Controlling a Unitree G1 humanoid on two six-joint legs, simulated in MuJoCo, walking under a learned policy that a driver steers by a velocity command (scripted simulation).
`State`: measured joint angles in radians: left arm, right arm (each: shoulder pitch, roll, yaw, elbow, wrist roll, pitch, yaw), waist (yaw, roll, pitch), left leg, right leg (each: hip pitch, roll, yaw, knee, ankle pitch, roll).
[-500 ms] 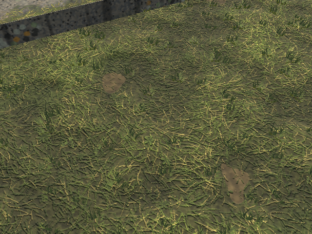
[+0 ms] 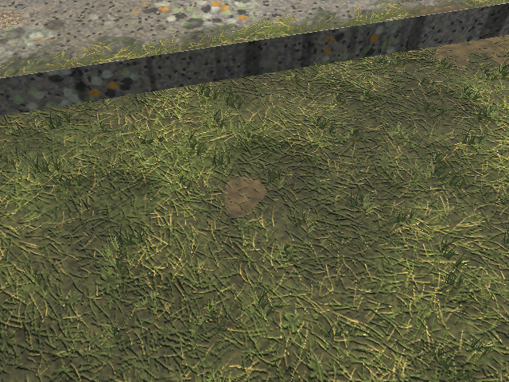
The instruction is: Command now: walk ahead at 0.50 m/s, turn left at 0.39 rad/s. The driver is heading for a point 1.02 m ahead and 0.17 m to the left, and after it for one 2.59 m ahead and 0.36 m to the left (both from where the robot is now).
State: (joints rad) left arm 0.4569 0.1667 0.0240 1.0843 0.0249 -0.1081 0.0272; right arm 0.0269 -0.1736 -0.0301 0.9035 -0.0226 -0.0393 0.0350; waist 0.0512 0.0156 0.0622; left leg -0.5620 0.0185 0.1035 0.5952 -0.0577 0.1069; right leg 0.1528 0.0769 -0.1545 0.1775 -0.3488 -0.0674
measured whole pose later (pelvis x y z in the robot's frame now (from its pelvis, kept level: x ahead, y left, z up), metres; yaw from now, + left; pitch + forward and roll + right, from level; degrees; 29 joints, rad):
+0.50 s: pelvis +0.29 +0.03 +0.01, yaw +16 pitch +2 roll +0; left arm -0.01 0.23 0.03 0.77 0.03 -0.04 -0.02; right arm 0.44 -0.24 -0.07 0.95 -0.01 -0.05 -0.01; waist -0.10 -0.04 0.04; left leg 0.01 -0.14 -0.16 0.28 -0.31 0.12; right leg -0.63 -0.06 0.02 0.66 -0.04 0.03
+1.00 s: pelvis +0.56 +0.07 +0.01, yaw +21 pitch +1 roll -1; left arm 0.46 0.20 0.03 0.97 0.01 -0.09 -0.01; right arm 0.07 -0.23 -0.02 0.81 -0.03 -0.03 0.04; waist 0.06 0.05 0.03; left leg -0.60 0.07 0.02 0.68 -0.07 0.02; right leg 0.01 0.07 -0.05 0.20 -0.24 -0.06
